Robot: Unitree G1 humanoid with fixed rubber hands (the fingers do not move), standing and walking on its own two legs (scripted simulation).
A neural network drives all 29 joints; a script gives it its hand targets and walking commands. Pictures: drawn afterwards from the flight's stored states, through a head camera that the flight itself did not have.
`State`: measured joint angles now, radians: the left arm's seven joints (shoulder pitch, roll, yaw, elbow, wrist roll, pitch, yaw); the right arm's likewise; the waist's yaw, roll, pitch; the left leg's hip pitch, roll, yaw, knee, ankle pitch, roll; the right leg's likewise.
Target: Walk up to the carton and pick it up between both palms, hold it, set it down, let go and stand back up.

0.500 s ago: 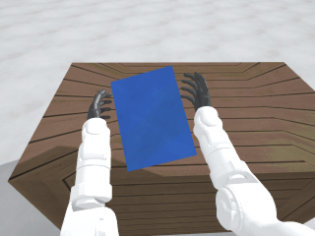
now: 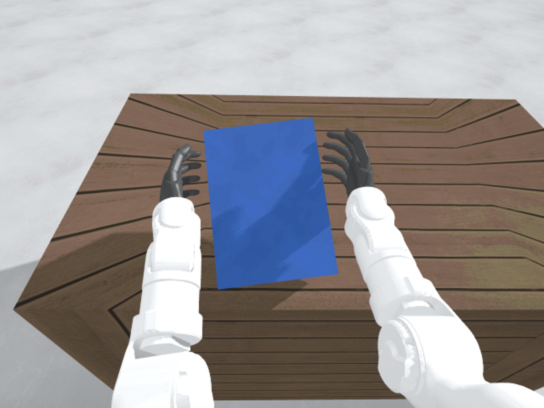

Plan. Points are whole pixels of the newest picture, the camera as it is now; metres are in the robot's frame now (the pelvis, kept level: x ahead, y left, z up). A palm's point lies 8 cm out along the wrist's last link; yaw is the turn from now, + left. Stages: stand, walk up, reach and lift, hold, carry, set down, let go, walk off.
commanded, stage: set down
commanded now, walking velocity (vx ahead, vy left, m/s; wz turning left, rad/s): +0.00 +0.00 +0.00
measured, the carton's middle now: (268, 208) +0.44 +0.02 +0.04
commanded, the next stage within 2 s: none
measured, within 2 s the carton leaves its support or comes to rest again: neither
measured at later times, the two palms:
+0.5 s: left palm (180, 199) +0.38 +0.15 +0.13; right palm (361, 182) +0.41 -0.12 +0.13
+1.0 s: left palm (190, 194) +0.40 +0.14 +0.11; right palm (358, 178) +0.45 -0.13 +0.11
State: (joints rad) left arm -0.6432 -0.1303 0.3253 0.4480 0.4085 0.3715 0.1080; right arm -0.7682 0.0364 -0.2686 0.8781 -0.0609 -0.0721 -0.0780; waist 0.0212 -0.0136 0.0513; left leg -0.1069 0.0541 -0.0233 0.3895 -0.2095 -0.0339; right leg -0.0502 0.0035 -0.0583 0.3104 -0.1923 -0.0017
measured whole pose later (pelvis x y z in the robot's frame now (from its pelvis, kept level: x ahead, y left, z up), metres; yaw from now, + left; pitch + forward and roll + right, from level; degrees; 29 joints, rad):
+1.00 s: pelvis +0.02 -0.02 +0.00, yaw +0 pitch +1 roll +0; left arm -0.67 -0.20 0.38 0.45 0.41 0.30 0.14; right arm -0.79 -0.02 -0.34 0.92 -0.09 -0.10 0.03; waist 0.08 -0.01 0.04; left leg -0.16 0.07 -0.01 0.36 -0.21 -0.04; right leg -0.12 0.02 -0.06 0.31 -0.21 -0.03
